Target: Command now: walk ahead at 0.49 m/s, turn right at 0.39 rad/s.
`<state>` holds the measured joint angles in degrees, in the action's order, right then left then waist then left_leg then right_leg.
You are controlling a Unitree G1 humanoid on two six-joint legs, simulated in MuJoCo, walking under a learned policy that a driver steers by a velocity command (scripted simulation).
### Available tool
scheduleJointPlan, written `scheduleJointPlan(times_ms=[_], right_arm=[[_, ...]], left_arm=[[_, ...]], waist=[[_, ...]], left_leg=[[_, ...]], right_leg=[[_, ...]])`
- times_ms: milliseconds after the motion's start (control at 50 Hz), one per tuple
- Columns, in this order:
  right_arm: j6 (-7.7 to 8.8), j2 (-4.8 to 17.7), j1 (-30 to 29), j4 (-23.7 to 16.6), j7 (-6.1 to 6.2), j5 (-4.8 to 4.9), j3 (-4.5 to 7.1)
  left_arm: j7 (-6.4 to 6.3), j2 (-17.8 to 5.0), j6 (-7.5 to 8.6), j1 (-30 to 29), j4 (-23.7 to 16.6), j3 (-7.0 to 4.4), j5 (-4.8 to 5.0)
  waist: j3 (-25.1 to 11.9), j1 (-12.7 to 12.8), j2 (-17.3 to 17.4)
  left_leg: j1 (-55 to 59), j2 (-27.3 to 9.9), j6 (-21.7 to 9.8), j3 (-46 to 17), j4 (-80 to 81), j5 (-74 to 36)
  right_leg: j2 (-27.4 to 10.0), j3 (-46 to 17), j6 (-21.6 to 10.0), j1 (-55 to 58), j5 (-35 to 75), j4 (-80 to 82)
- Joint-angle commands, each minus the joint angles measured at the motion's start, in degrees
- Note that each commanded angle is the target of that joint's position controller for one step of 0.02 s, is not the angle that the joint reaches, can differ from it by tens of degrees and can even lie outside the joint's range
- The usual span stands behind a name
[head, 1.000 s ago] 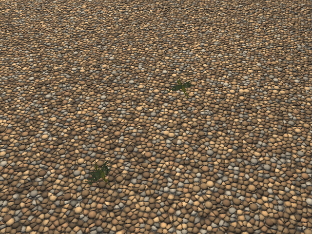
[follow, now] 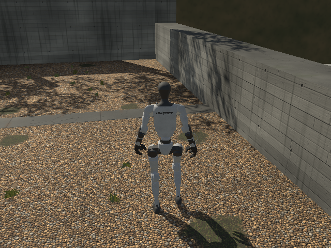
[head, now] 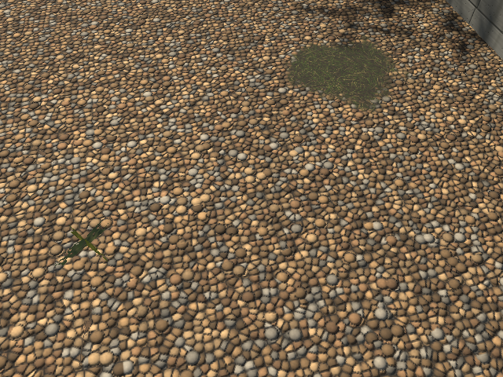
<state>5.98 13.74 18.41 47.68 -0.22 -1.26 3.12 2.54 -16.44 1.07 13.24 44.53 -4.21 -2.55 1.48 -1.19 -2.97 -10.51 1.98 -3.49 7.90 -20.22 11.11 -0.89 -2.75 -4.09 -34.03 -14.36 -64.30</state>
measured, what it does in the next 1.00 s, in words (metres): walks ahead, turning left: right foot, then left foot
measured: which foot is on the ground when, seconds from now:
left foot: down 0.00-0.28, up 0.30-0.74, down 0.76-1.00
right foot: up 0.00-0.26, down 0.28-0.76, up 0.78-1.00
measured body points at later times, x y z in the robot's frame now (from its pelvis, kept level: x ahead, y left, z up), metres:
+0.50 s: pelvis +0.24 -0.05 +0.00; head +0.28 -0.07 +0.45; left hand +0.31 +0.20 -0.12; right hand +0.28 -0.31 -0.15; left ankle +0.25 +0.09 -0.66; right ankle +0.25 -0.12 -0.74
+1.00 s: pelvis +0.31 -0.02 -0.01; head +0.34 +0.01 +0.44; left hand +0.35 +0.26 -0.14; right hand +0.47 -0.26 -0.12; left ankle +0.36 +0.05 -0.74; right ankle +0.34 -0.17 -0.68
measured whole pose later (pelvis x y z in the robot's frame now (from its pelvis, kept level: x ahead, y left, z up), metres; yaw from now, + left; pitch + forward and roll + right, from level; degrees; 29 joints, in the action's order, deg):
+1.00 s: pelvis +0.31 -0.02 -0.01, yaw +17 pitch +1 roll -1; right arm -1.7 14.6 12.9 45.1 0.2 -0.7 4.3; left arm -1.7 -13.7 -2.1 9.2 46.6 -2.8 -1.5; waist 3.4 -1.0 -0.9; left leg -20.1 5.4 -5.9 -1.4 -25.6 6.6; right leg -0.5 -1.8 1.6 -27.9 -24.1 -57.7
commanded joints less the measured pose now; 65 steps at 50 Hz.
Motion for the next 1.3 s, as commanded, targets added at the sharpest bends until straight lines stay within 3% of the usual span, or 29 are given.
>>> scheduleJointPlan(times_ms=[20,100,200,240,260,280,300,320,360,400,420,480,580,720,740,760,780,800,840,860,900,940,1020,1160,1220,1240,1260,1280,1300], right_arm=[[1.49,4.13,1.98,-1.29,-0.51,-0.03,0.44],[1.07,4.99,4.11,0.54,-0.69,0.46,0.31],[-0.41,7.53,10.07,4.27,-0.13,0.38,0.58],[-1.23,8.34,10.63,5.46,0.16,0.48,0.61],[-1.65,8.13,10.70,5.94,0.28,0.79,0.40],[-1.62,6.69,10.15,4.96,0.43,1.13,-0.19],[-1.38,-0.20,13.30,1.77,-0.22,3.04,-2.01],[-1.79,5.12,12.09,3.04,0.68,2.12,-0.17],[-2.04,3.39,7.29,2.47,0.93,1.93,-0.32],[-3.60,2.59,7.91,3.77,0.65,0.37,0.08],[-4.46,1.98,8.70,4.41,0.34,-0.24,0.28],[-5.84,1.06,7.72,3.51,-0.22,-0.35,0.82],[-6.50,-0.26,-1.77,-0.47,-0.86,-0.60,0.11],[-6.33,2.09,-4.31,-3.86,-1.22,-0.94,0.68],[-5.71,2.23,-1.90,-3.48,-1.01,-1.08,0.90],[-4.77,6.07,2.03,-2.93,-0.43,-1.22,2.01],[-4.71,14.29,3.06,-3.92,0.30,-0.84,4.09],[-5.49,14.48,7.47,-2.95,0.33,1.62,4.55],[-7.05,9.88,0.27,-4.01,0.99,1.07,3.33],[-7.56,7.88,-3.34,-4.86,1.24,1.05,2.71],[-7.61,6.21,-6.32,-5.95,1.13,0.80,2.21],[-6.98,7.64,-5.21,-5.73,0.65,0.65,2.66],[-7.42,9.37,-3.94,-5.76,0.49,0.28,3.34],[-8.15,8.96,-5.63,-6.01,0.01,-0.50,3.30],[-8.68,8.09,-6.33,-5.34,0.45,0.54,2.85],[-8.53,6.07,-5.12,-5.49,0.71,0.92,2.22],[-8.10,3.95,-5.74,-6.71,0.81,1.88,1.70],[-7.71,7.36,-7.42,-6.30,1.02,-0.13,2.55],[-7.55,7.54,-6.33,-5.22,0.71,-0.35,2.79]], left_arm=[[0.73,0.60,0.18,0.06,-3.38,0.75,-0.05],[1.39,1.86,0.94,-9.24,-5.75,2.18,0.21],[0.87,0.74,1.49,-15.25,-7.32,2.56,0.17],[0.16,-0.03,2.06,-10.63,-5.64,2.12,-0.22],[-0.36,-1.08,2.74,-2.47,-2.64,1.47,-0.68],[-1.10,-4.02,3.38,7.42,0.33,0.41,-1.85],[-2.04,-10.00,3.49,13.31,0.81,-0.98,-2.54],[-2.58,-9.70,2.82,13.45,1.18,-1.38,0.62],[-2.51,-3.30,3.51,5.45,1.56,0.47,1.56],[-2.78,0.76,3.89,0.72,1.79,1.68,1.90],[-2.95,0.81,4.14,0.49,1.93,1.80,1.66],[-3.49,-1.26,4.73,0.74,2.56,1.30,1.87],[-4.55,-1.36,3.66,1.71,3.91,1.35,1.81],[-4.93,-4.93,1.06,3.71,5.11,-0.41,1.53],[-4.97,-4.97,0.55,3.83,5.27,-0.56,1.63],[-4.85,-4.82,0.16,6.84,5.26,-0.68,1.21],[-4.42,-0.85,-0.28,8.00,2.19,0.22,1.59],[-4.46,-1.38,-1.42,5.14,1.44,0.46,0.92],[-4.21,-1.89,-1.66,0.04,0.60,0.35,1.62],[-4.29,-2.39,-1.48,-1.26,0.37,0.14,1.29],[-4.21,-2.22,-2.21,1.09,1.20,0.08,0.30],[-4.25,-1.08,-2.92,1.81,1.09,0.36,0.86],[-4.63,-1.35,-3.64,-1.33,-0.51,0.50,1.28],[-4.94,-1.49,-2.63,0.42,-0.71,0.81,2.27],[-5.32,-1.13,-1.72,5.80,0.62,0.92,2.15],[-5.66,-3.96,-1.24,5.18,-0.02,0.47,1.31],[-5.65,-9.17,-0.99,2.59,-1.77,-0.48,0.50],[-5.14,-8.49,-0.76,-0.20,-1.63,-0.46,0.14],[-5.00,-4.78,-0.33,-2.11,-1.84,0.59,0.55]], waist=[[0.57,1.54,6.53],[1.91,0.07,6.93],[2.98,-1.62,7.52],[0.32,0.79,8.31],[-4.10,4.47,6.87],[-10.45,8.22,4.83],[-19.16,8.43,-8.53],[-20.16,8.42,-4.91],[-8.04,3.79,-0.40],[-3.14,0.12,-1.26],[-3.19,-0.55,-1.72],[-3.76,-2.34,-1.66],[-1.38,-0.47,-3.67],[-2.00,1.06,-2.36],[-3.26,-0.41,0.26],[-6.79,-1.60,8.03],[-8.99,-0.36,21.20],[-14.75,-3.43,15.90],[-4.46,-1.11,7.27],[-2.23,0.31,6.31],[-3.84,1.89,7.35],[-5.71,1.95,6.41],[-4.92,0.17,9.03],[-5.01,-0.17,10.66],[-3.75,2.40,9.26],[-2.87,1.44,2.93],[-2.19,1.00,-8.21],[0.96,1.40,-7.39],[0.70,-0.40,-2.94]], left_leg=[[2.26,-16.09,-7.50,-11.75,12.58,-10.95],[1.21,-13.26,-5.89,-4.85,12.53,-16.11],[9.84,-16.39,-5.96,-5.41,8.68,-23.93],[12.34,-16.20,-5.22,-4.04,-0.01,-38.09],[10.35,-14.33,-4.12,-1.82,-9.89,-40.92],[1.20,-12.31,-2.49,-0.69,-22.65,-29.66],[-20.70,-3.81,0.89,2.09,-45.07,4.45],[-24.37,-0.68,0.91,-6.08,-53.98,19.83],[-24.30,-4.63,0.57,-10.32,-50.88,14.73],[-19.82,-6.15,1.50,-9.90,-44.89,11.45],[-17.10,-5.11,1.91,-9.09,-45.04,9.43],[-17.57,-3.94,2.66,-7.96,-44.20,4.68],[-17.59,-4.76,2.34,-5.13,-28.99,-4.12],[-12.10,-2.65,-1.67,-2.58,-16.04,4.36],[-7.59,-1.74,-2.63,-2.53,-10.72,0.40],[0.44,-5.63,-4.74,-9.96,-6.17,-15.47],[10.65,-22.06,-14.38,-32.48,-4.93,-42.50],[11.36,-24.99,-19.95,-38.34,-1.35,-37.85],[2.52,-19.31,-16.82,-31.10,2.26,-18.57],[-0.40,-16.05,-13.98,-28.42,3.44,-14.47],[-2.56,-12.21,-11.65,-24.52,3.26,-16.22],[-2.05,-11.17,-10.93,-24.14,2.88,-16.50],[-2.59,-10.31,-10.31,-28.34,5.35,0.81],[-6.25,-9.76,-8.58,-31.81,5.72,5.24],[-10.83,-7.31,-4.48,-31.58,3.25,8.10],[-14.03,-3.75,-1.42,-28.27,-2.17,12.61],[-20.77,5.58,1.24,-17.56,-13.51,15.19],[-17.86,5.79,1.88,-14.65,-24.03,17.97],[-14.27,5.00,1.92,-16.77,-30.10,14.86]], right_leg=[[-1.79,-2.67,0.59,-5.79,5.52,4.19],[-1.42,3.22,1.11,-0.67,13.07,20.14],[-0.51,7.50,-0.88,3.10,6.41,29.81],[2.54,8.99,-2.84,10.94,2.54,33.95],[4.17,9.39,-4.29,21.73,4.50,37.93],[-2.26,2.27,-6.52,36.50,4.94,37.66],[-22.42,-24.02,-13.73,55.96,11.76,39.57],[-25.59,-30.25,-15.81,51.98,30.42,42.79],[-19.76,-11.06,-11.84,38.97,46.46,43.09],[-15.09,-3.12,-6.87,29.33,43.24,46.82],[-14.35,-0.70,-6.23,26.57,45.87,47.61],[-13.93,4.54,-6.85,24.89,48.81,48.62],[-12.33,11.48,-6.30,24.18,41.51,47.87],[-16.26,11.26,-5.22,28.53,36.08,35.68],[-14.81,12.67,-3.46,27.44,33.71,29.24],[-10.84,14.59,0.00,23.00,22.79,17.28],[0.66,16.60,4.02,5.41,-17.36,-0.31],[2.68,4.78,4.49,2.68,-26.55,-7.30],[-0.36,1.53,4.87,-0.82,-17.03,-6.93],[-1.32,1.01,4.94,-0.15,-13.06,-2.98],[-0.27,1.75,5.23,3.95,-9.56,-0.08],[0.57,1.53,5.64,5.46,-9.31,3.46],[1.34,0.64,6.11,5.42,-8.89,10.93],[3.59,2.08,3.75,15.65,-9.96,23.67],[3.88,2.61,0.72,26.08,-3.05,42.00],[-3.29,-5.56,-0.90,27.71,-6.89,49.31],[-16.72,-23.07,-6.11,27.04,-12.53,55.76],[-20.74,-24.51,-10.15,17.65,-4.56,55.30],[-17.28,-19.93,-10.01,15.68,2.20,53.94]])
